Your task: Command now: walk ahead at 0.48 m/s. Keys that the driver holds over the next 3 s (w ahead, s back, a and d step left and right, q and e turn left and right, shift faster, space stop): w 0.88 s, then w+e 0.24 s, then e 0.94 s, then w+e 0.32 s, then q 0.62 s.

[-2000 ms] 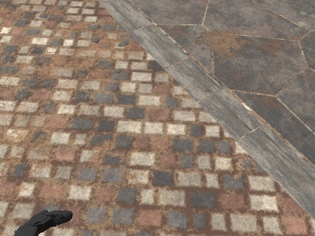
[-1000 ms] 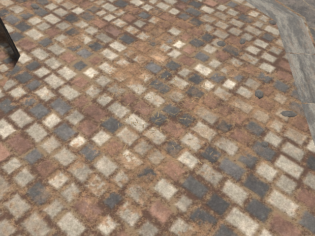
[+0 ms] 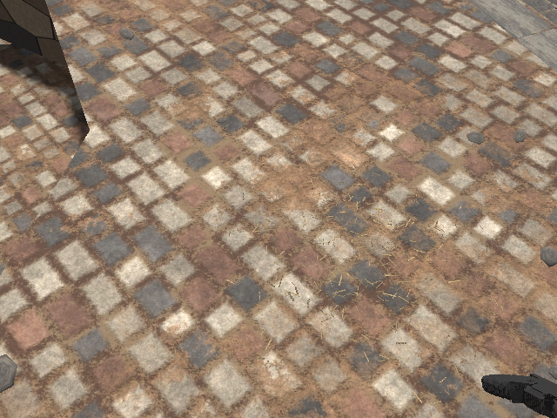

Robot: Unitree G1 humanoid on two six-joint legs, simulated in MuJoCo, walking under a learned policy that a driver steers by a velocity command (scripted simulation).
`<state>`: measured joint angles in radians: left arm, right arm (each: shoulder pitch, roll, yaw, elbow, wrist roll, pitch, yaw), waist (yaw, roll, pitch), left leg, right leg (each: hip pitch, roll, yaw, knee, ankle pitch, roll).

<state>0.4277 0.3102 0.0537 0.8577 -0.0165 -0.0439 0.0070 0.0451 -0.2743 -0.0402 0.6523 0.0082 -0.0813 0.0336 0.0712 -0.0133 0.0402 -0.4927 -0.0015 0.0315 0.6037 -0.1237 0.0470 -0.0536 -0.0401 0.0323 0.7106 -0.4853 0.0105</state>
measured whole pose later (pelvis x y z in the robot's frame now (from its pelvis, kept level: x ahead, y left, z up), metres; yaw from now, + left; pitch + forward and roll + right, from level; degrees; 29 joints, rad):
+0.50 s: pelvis +0.28 -0.01 +0.01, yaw +0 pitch +2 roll +2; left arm 0.03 0.25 0.02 0.68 -0.01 -0.09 -0.05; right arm 0.41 -0.29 -0.05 0.90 0.02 -0.05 0.00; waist -0.08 -0.03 0.02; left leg 0.10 -0.04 0.02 0.28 -0.41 0.02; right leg -0.52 -0.03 -0.02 0.49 -0.02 -0.05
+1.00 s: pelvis +0.56 -0.01 +0.02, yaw -1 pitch +2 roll -2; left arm 0.39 0.28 0.06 0.89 -0.02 -0.06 0.00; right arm 0.03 -0.26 -0.02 0.76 0.01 -0.09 0.04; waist 0.09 0.04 0.02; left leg -0.55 0.06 -0.03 0.50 0.02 0.01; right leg 0.05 0.04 -0.02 0.25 -0.33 -0.01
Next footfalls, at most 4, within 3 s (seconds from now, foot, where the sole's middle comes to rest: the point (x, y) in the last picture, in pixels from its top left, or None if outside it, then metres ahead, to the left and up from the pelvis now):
0.52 right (354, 417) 0.47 -0.12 -0.76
1.04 left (259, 295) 0.76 0.12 -0.76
1.50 right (355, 258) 0.90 -0.13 -0.76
1.94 left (279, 232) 0.97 0.08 -0.76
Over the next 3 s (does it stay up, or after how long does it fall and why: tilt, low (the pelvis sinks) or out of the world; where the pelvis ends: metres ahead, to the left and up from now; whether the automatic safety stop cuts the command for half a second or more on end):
stays up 0.95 -0.16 0.01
